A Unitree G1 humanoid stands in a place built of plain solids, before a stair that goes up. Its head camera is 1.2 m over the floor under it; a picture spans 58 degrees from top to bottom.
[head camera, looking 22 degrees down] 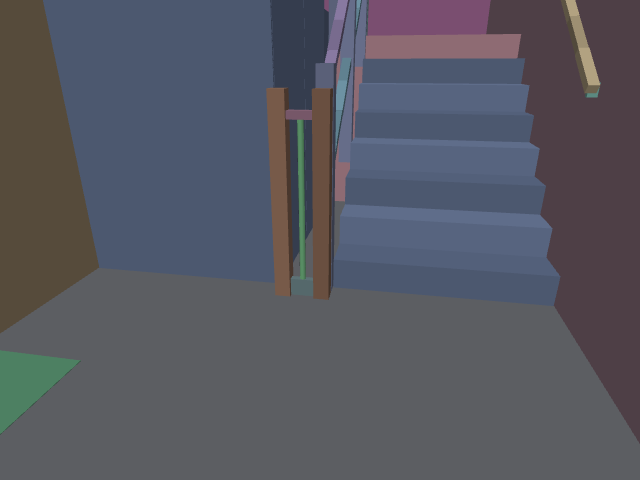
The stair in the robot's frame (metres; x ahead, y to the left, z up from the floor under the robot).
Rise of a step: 0.18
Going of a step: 0.24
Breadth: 1.20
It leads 10 degrees to the right of straight ahead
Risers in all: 8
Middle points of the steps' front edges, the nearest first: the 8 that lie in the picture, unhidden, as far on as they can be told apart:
2.13 -0.67 0.18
2.37 -0.71 0.36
2.61 -0.75 0.53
2.85 -0.80 0.71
3.09 -0.84 0.89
3.33 -0.88 1.07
3.58 -0.93 1.25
3.82 -0.97 1.42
